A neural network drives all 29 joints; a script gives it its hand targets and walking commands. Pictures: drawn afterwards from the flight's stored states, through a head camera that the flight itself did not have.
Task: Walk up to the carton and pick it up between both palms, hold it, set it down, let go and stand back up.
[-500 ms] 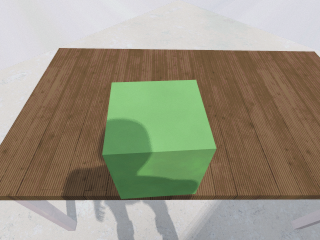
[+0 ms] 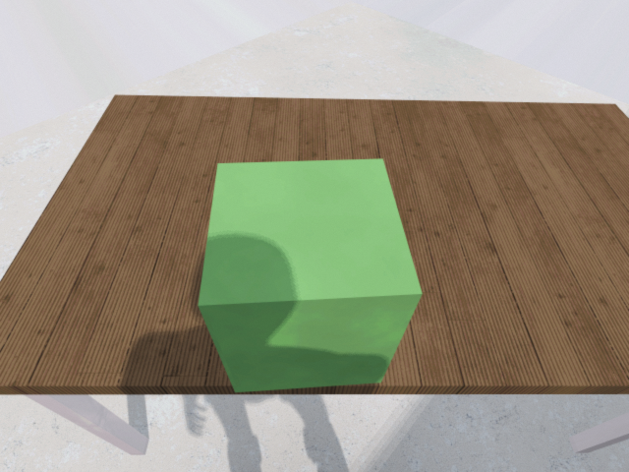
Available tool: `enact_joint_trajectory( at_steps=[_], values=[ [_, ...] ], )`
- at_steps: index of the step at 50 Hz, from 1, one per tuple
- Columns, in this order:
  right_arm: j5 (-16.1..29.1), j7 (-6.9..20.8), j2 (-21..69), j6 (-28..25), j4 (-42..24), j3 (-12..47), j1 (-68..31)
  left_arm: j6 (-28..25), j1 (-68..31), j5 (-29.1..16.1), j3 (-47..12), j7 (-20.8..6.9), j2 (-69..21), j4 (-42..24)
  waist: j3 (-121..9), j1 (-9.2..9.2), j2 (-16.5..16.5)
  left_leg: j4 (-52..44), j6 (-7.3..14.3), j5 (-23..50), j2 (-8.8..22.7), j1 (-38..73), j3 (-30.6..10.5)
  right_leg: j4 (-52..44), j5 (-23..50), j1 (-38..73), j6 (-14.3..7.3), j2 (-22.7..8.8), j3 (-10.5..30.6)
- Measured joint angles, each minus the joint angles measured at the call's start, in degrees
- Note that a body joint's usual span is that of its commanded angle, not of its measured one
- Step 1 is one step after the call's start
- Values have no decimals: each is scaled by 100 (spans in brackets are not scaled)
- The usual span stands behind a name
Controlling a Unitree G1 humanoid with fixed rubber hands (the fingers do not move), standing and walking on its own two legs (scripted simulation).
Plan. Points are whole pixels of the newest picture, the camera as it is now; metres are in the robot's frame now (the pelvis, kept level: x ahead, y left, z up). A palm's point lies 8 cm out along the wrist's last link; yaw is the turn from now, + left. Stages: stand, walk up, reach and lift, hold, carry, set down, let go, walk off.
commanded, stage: stand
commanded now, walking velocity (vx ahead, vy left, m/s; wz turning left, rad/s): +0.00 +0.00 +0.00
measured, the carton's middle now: (305, 281) +0.34 +0.01 +0.04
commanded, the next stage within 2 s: none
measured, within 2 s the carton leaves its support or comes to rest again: neither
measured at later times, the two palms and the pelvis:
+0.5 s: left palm out of the picture -0.03 +0.20 -0.15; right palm out of the picture -0.06 -0.19 -0.15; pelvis +0.00 +0.00 +0.00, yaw +0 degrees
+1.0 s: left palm out of the picture -0.04 +0.20 -0.15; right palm out of the picture -0.06 -0.18 -0.15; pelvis -0.01 +0.01 +0.00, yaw +0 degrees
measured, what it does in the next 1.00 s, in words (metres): stands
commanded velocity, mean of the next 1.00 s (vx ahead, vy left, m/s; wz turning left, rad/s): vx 0.00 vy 0.00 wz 0.00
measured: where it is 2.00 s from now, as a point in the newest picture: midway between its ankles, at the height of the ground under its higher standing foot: outside the picture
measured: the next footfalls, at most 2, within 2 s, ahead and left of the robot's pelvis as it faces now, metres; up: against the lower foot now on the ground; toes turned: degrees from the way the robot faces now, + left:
none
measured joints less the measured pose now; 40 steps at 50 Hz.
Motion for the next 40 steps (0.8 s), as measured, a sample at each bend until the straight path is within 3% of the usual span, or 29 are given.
enact_joint_trajectory(
  at_steps=[40],
  values=[
    [37, -11, 117, -20, 119, 5, -32, 4, 12, -42, -4, 9, -64, 145, 31, 29, -55, -86, 64, 85, -64, -7, 63, -55, 93, -41, 75, -105, -34]
  ],
)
